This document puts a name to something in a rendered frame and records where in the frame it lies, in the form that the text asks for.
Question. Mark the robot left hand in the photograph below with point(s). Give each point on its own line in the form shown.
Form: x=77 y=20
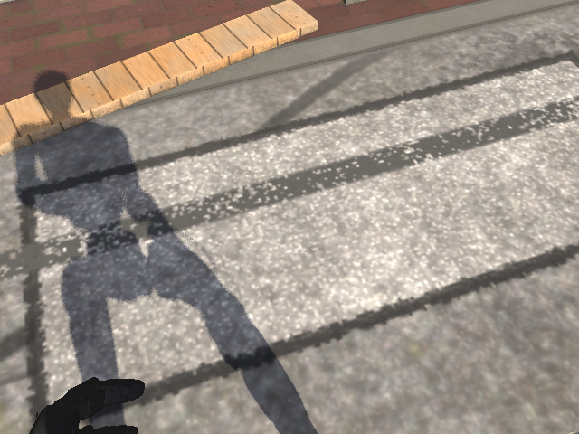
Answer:
x=85 y=400

